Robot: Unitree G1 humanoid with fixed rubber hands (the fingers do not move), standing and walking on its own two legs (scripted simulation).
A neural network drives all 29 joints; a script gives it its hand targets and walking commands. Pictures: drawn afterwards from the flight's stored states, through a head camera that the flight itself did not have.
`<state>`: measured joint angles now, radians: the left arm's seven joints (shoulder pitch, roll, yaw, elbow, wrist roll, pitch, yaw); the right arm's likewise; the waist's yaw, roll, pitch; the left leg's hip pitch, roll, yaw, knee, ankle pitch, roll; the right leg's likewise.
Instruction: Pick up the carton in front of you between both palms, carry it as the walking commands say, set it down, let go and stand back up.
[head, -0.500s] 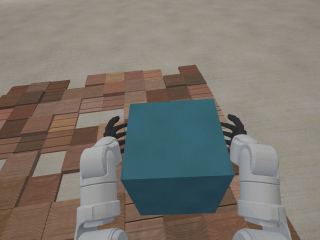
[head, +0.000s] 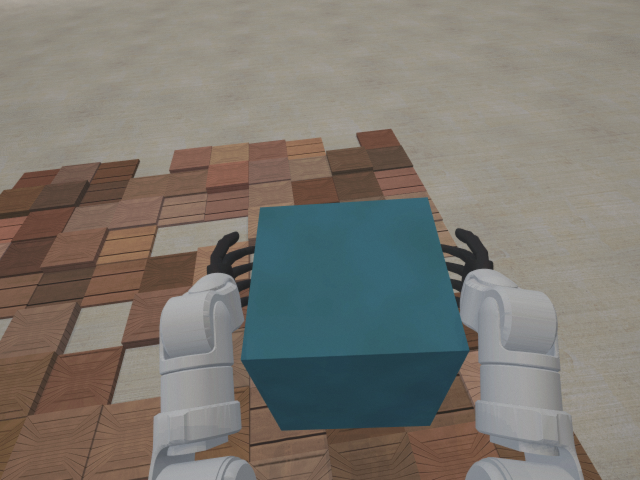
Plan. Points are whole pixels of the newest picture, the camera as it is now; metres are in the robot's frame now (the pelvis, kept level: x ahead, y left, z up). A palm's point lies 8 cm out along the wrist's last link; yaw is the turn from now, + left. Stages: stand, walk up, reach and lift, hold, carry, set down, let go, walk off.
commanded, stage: carry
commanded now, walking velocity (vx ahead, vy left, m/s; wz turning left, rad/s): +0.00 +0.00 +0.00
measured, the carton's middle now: (349, 322) +0.32 +0.00 +0.04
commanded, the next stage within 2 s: none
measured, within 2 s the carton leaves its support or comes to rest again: neither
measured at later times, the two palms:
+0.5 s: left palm (228, 252) +0.35 +0.14 +0.15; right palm (486, 256) +0.33 -0.16 +0.15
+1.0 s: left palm (242, 207) +0.53 +0.16 +0.09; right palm (424, 203) +0.53 -0.14 +0.08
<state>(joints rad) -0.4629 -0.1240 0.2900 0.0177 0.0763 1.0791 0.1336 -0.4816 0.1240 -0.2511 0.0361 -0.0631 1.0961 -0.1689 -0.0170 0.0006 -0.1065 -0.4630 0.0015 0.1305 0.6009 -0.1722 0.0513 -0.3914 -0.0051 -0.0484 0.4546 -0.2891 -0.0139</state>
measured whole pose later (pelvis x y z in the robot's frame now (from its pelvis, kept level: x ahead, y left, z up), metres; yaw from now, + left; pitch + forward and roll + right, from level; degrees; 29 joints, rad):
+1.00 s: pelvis +0.19 +0.01 -0.01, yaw +0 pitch +6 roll +0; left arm -0.44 -0.14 0.26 -0.05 0.03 1.02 0.15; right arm -0.44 0.12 -0.25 -0.08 -0.02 1.06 -0.17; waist 0.02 0.04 -0.05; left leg -0.68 0.07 0.12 0.62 -0.03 0.02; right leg -0.01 -0.02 -0.06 0.29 -0.38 0.01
